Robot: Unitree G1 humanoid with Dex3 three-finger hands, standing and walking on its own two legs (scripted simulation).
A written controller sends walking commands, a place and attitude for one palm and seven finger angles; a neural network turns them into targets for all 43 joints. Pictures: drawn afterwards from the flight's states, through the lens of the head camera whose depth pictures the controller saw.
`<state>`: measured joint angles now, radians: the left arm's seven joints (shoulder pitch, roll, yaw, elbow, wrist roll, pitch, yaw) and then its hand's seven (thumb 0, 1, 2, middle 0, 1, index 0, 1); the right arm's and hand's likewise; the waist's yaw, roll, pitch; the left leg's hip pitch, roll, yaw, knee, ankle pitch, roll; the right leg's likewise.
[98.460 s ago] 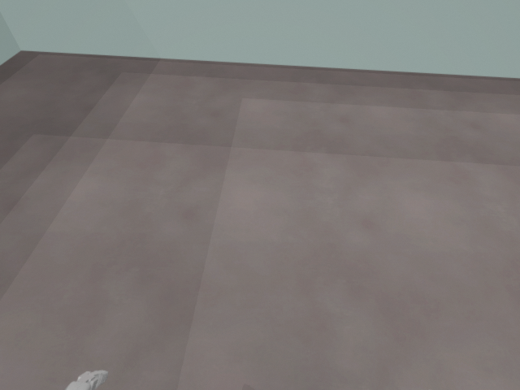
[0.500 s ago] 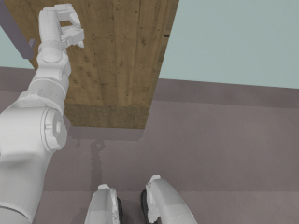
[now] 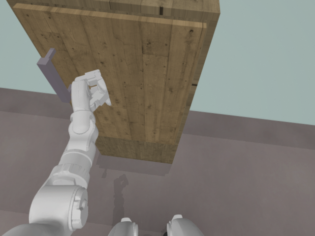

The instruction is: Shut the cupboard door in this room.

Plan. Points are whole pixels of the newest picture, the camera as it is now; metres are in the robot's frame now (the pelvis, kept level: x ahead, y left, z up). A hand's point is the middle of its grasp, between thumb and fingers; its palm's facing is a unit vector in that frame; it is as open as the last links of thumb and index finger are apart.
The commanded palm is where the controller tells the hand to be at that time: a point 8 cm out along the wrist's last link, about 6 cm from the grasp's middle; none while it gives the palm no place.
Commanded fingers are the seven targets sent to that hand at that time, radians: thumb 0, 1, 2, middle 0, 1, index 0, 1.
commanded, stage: draw the hand back to the body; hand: left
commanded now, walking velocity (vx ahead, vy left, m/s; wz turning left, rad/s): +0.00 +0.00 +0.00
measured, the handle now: (59, 77) +0.53 +0.24 +0.06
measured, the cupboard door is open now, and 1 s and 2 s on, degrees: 0 0 0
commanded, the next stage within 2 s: step back with the hand held close in 1.62 s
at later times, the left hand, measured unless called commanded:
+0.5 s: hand (76, 119) +0.35 +0.15 +0.13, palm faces +0.04 -1.00 -0.03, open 3.1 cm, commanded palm +0.32 +0.21 +0.14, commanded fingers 0.00 0.90 0.90 -1.19 -1.38 -1.19 -1.38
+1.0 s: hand out of the picture +0.24 +0.24 +0.19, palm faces +0.32 -0.90 -0.29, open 4.3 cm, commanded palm +0.19 +0.29 +0.21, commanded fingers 0.00 0.90 0.90 -0.50 -0.63 -0.50 -0.63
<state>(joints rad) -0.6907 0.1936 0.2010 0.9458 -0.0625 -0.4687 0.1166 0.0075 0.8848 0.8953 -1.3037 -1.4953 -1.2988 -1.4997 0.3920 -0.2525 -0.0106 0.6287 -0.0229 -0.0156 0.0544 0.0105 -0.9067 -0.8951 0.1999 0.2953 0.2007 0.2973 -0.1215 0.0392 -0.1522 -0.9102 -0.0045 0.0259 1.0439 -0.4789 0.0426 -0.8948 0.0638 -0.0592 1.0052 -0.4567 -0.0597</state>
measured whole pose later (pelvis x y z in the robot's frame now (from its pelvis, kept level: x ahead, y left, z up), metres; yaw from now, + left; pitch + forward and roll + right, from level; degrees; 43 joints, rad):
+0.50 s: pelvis +0.03 -0.01 +0.04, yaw +2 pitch +8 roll +0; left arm -0.12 0.19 0.08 0.30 -0.20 -0.22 -0.09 0.01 0.90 0.90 -1.30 -1.49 -1.30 -1.50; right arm 0.25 -0.26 0.01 0.55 0.05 0.01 -0.02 0.01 -0.91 -0.90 0.20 0.30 0.20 0.30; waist 0.00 0.05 -0.12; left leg -0.51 -0.03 0.00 0.78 -0.42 0.03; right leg -0.49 0.05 -0.06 0.76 -0.41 -0.07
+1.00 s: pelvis +0.00 +0.01 +0.07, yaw +1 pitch -4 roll +0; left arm 0.26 0.31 0.16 -0.14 -0.08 -0.05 0.09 0.02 0.89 0.90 -0.77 -0.91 -0.77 -0.91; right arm 0.21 -0.23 0.05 0.60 0.04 -0.02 -0.08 0.02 -0.91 -0.90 0.20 0.30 0.20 0.30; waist 0.03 0.06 -0.01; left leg -0.13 -0.05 0.01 0.46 -0.25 0.06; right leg -0.13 0.03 -0.03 0.44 -0.25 -0.04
